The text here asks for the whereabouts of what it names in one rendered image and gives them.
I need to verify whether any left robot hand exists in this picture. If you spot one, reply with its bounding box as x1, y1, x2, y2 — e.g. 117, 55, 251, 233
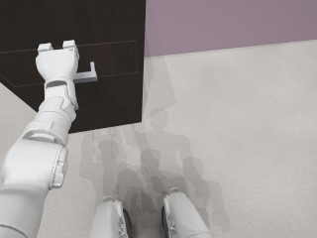
36, 40, 79, 111

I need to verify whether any handle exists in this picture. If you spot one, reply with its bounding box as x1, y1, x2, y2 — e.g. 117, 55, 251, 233
73, 61, 98, 83

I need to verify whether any left robot forearm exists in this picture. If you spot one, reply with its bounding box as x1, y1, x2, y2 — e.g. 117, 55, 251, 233
1, 76, 76, 183

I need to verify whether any drawer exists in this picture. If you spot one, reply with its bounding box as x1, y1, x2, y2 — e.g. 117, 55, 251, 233
0, 40, 137, 86

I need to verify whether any left robot upper arm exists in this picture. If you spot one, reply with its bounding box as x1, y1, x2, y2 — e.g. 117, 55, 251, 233
0, 138, 68, 238

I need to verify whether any cabinet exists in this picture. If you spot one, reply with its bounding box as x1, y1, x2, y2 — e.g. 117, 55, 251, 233
0, 0, 147, 134

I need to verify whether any right robot shin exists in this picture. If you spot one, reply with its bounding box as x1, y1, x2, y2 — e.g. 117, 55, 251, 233
166, 187, 179, 238

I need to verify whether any left robot foot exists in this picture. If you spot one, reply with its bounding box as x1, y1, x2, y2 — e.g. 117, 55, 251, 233
122, 208, 132, 238

